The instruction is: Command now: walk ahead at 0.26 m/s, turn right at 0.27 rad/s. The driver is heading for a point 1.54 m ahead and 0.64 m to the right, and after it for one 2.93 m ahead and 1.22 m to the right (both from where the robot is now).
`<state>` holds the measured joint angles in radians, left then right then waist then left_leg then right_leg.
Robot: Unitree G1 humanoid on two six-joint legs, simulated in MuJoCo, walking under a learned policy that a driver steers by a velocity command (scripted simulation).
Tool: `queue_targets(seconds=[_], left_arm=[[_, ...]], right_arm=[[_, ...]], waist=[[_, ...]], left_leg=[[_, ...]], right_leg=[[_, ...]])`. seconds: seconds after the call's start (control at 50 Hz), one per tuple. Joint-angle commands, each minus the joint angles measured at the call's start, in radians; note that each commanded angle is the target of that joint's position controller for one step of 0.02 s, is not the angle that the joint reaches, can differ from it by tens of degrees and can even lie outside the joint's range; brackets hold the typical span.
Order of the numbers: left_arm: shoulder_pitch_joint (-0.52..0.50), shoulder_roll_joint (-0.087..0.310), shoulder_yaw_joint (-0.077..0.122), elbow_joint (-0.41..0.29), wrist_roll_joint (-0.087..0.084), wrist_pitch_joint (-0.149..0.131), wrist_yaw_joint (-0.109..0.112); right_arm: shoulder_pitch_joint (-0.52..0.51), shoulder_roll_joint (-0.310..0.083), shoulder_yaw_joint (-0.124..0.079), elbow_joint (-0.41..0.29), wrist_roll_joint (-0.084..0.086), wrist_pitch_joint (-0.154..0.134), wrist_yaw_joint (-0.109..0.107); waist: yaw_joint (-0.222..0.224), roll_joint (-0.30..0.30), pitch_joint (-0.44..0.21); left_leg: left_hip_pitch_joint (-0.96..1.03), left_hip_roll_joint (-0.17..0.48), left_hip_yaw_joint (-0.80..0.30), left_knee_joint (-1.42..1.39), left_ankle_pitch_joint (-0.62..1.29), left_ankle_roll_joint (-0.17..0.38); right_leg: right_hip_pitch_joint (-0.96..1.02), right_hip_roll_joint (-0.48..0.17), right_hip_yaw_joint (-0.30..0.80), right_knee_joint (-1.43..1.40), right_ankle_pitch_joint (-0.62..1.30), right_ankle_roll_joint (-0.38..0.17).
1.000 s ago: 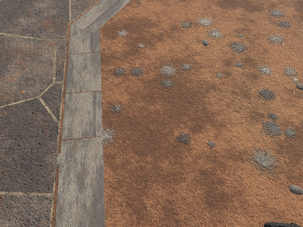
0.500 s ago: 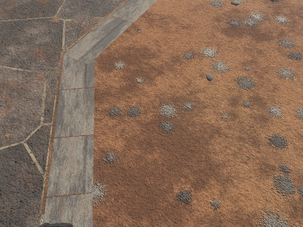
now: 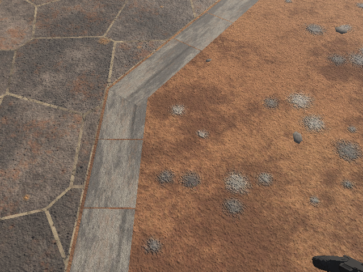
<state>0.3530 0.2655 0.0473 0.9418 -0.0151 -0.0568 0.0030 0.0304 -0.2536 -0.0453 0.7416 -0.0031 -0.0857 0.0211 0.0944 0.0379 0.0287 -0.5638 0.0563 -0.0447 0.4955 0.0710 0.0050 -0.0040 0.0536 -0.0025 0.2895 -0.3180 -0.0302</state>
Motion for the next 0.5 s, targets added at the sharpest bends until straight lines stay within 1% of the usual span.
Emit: queue_targets(seconds=[0.02, 0.04, 0.06, 0.08, 0.1, 0.12, 0.14, 0.16, 0.18, 0.2, 0.24, 0.3, 0.36, 0.38, 0.42, 0.44, 0.46, 0.48, 0.5], left_arm=[[-0.049, 0.187, 0.043, -0.056, -0.007, 0.010, 0.015], [-0.051, 0.150, 0.032, -0.081, 0.005, 0.005, 0.015], [0.031, 0.059, 0.006, -0.100, 0.023, -0.005, 0.011], [0.140, 0.067, 0.001, -0.084, 0.008, -0.007, 0.006], [0.118, 0.161, 0.028, -0.082, -0.021, 0.003, 0.005], [0.025, 0.171, 0.037, -0.100, -0.029, 0.021, 0.012], [-0.012, 0.153, 0.040, -0.106, -0.021, 0.046, 0.022], [-0.006, 0.140, 0.046, -0.108, -0.014, 0.076, 0.033], [0.010, 0.116, 0.043, -0.115, -0.009, 0.097, 0.039], [0.017, 0.099, 0.043, -0.125, -0.002, 0.107, 0.042], [0.002, 0.094, 0.046, -0.149, 0.005, 0.111, 0.041], [-0.059, 0.093, 0.044, -0.185, 0.007, 0.109, 0.025], [-0.101, 0.114, 0.052, -0.216, 0.006, 0.115, 0.007], [-0.107, 0.120, 0.055, -0.224, 0.006, 0.117, 0.001], [-0.081, 0.118, 0.062, -0.222, 0.009, 0.118, -0.009], [-0.058, 0.132, 0.071, -0.214, 0.015, 0.117, -0.007], [-0.035, 0.190, 0.089, -0.216, 0.019, 0.114, 0.003], [-0.043, 0.296, 0.105, -0.253, 0.017, 0.113, 0.025], [-0.026, 0.306, 0.102, -0.268, 0.052, 0.089, 0.013]], right_arm=[[0.109, -0.145, -0.048, -0.025, -0.013, -0.026, -0.005], [0.209, -0.206, -0.064, -0.005, -0.027, -0.029, -0.015], [0.293, -0.272, -0.074, -0.008, -0.053, -0.017, -0.029], [0.303, -0.224, -0.057, -0.024, -0.037, 0.007, -0.027], [0.254, -0.190, -0.052, -0.039, -0.015, 0.028, -0.026], [0.187, -0.149, -0.041, -0.047, -0.005, 0.039, -0.032], [0.126, -0.119, -0.030, -0.040, -0.001, 0.045, -0.037], [0.071, -0.106, -0.025, -0.039, -0.009, 0.048, -0.039], [0.032, -0.125, -0.032, -0.035, -0.022, 0.049, -0.037], [0.013, -0.133, -0.037, -0.033, -0.030, 0.046, -0.038], [-0.002, -0.142, -0.042, -0.024, -0.030, 0.039, -0.044], [-0.014, -0.162, -0.050, -0.010, -0.017, 0.046, -0.056], [-0.002, -0.185, -0.058, 0.010, -0.003, 0.065, -0.058], [0.002, -0.192, -0.060, 0.016, 0.003, 0.071, -0.057], [-0.006, -0.196, -0.063, 0.028, 0.021, 0.084, -0.056], [0.024, -0.176, -0.060, 0.044, 0.026, 0.090, -0.054], [0.076, -0.135, -0.053, 0.064, 0.017, 0.097, -0.049], [0.082, -0.086, -0.038, 0.032, -0.030, 0.099, -0.042], [-0.028, -0.121, -0.050, -0.004, -0.022, 0.094, -0.051]], waist=[[-0.126, -0.133, -0.086], [-0.160, -0.074, -0.192], [-0.152, 0.134, -0.347], [-0.139, 0.252, -0.523], [-0.142, 0.173, -0.485], [-0.135, 0.105, -0.340], [-0.112, 0.074, -0.223], [-0.081, 0.089, -0.159], [-0.058, 0.115, -0.117], [-0.047, 0.123, -0.102], [-0.042, 0.107, -0.111], [-0.057, 0.087, -0.142], [-0.069, 0.088, -0.136], [-0.069, 0.088, -0.130], [-0.044, 0.075, -0.121], [-0.041, 0.044, -0.116], [-0.052, -0.106, -0.082], [-0.101, -0.403, -0.057], [-0.028, -0.326, -0.102]], left_leg=[[0.248, -0.051, 0.027, -0.095, 0.062, 0.042], [0.479, 0.042, -0.026, -0.047, 0.368, 0.084], [0.850, 0.320, -0.262, 0.057, 0.792, 0.217], [0.943, 0.441, -0.422, 0.064, 0.853, 0.316], [0.842, 0.402, -0.375, -0.007, 0.541, 0.313], [0.707, 0.338, -0.288, -0.063, 0.301, 0.271], [0.550, 0.290, -0.215, -0.122, 0.132, 0.243], [0.397, 0.256, -0.150, -0.178, 0.006, 0.222], [0.273, 0.234, -0.095, -0.229, -0.067, 0.218], [0.218, 0.229, -0.057, -0.258, -0.091, 0.225], [0.215, 0.242, -0.009, -0.271, -0.072, 0.237], [0.257, 0.262, 0.043, -0.269, -0.061, 0.234], [0.306, 0.284, 0.066, -0.251, -0.107, 0.216], [0.324, 0.291, 0.069, -0.235, -0.124, 0.204], [0.331, 0.276, 0.099, -0.165, -0.175, 0.155], [0.308, 0.241, 0.126, -0.094, -0.244, 0.108], [0.226, 0.158, 0.206, 0.089, -0.357, 0.025], [-0.058, 0.003, 0.265, 0.416, -0.719, -0.083], [-0.116, -0.061, 0.073, 0.594, -0.766, -0.078]], right_leg=[[-0.034, -0.200, 0.141, 0.191, 0.690, -0.074], [-0.144, -0.134, 0.112, 0.365, 0.551, -0.032], [-0.464, -0.013, 0.050, 0.716, 0.008, 0.039], [-0.554, 0.017, 0.119, 0.926, -0.470, 0.058], [-0.604, -0.040, 0.134, 1.012, -0.404, 0.067], [-0.667, -0.081, 0.082, 1.008, -0.326, 0.077], [-0.666, -0.112, 0.064, 0.969, -0.266, 0.092], [-0.596, -0.135, 0.061, 0.928, -0.225, 0.102], [-0.523, -0.128, 0.033, 0.900, -0.178, 0.109], [-0.484, -0.127, 0.018, 0.872, -0.144, 0.109], [-0.460, -0.138, 0.012, 0.784, -0.082, 0.098], [-0.409, -0.151, 0.003, 0.634, 0.013, 0.075], [-0.373, -0.141, -0.023, 0.535, 0.014, 0.054], [-0.360, -0.135, -0.033, 0.493, 0.007, 0.043], [-0.280, -0.106, -0.071, 0.338, 0.069, 0.007], [-0.220, -0.082, -0.066, 0.259, 0.117, -0.022], [-0.161, -0.151, 0.075, 0.114, 0.289, -0.074], [-0.049, -0.388, 0.426, 0.076, 0.606, -0.211], [-0.132, -0.440, 0.528, 0.022, 0.527, -0.334]])
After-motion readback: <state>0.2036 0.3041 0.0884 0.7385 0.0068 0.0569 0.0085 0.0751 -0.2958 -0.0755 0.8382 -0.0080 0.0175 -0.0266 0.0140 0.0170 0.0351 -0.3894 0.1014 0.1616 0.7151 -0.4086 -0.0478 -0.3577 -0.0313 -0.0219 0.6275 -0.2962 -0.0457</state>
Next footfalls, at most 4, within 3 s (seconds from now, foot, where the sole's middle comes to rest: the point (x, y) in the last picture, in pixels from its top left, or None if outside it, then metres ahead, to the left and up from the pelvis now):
0.04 left None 0.21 0.13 -0.77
0.46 right None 0.13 -0.12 -0.77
0.92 left None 0.23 0.09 -0.77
1.22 right None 0.07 -0.13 -0.77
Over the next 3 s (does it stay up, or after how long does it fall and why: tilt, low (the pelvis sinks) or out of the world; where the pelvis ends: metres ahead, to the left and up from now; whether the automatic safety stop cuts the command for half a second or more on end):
stays up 0.45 -0.22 0.00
